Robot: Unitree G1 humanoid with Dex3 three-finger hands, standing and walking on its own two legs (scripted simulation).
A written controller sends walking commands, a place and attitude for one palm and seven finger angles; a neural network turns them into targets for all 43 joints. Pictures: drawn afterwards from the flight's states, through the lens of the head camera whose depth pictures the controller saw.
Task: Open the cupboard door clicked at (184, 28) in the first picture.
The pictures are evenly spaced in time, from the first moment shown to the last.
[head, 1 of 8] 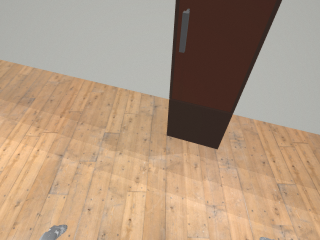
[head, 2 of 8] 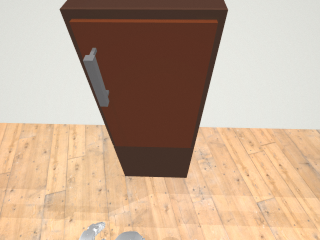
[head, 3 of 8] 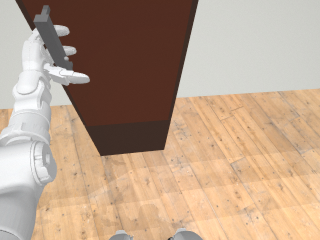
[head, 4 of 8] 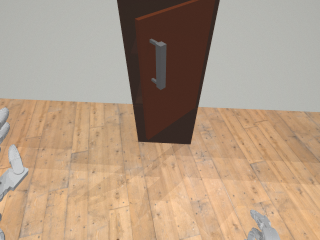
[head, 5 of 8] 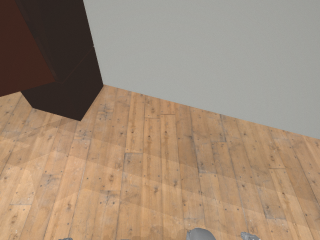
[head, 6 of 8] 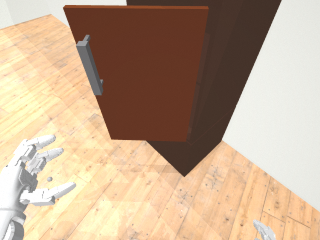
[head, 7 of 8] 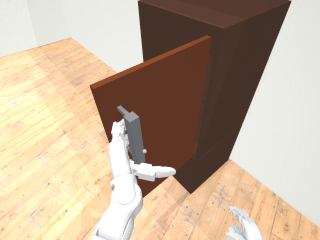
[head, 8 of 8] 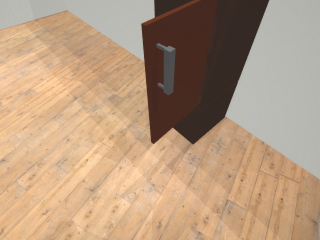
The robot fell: no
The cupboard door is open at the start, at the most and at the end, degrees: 0 94 94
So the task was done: yes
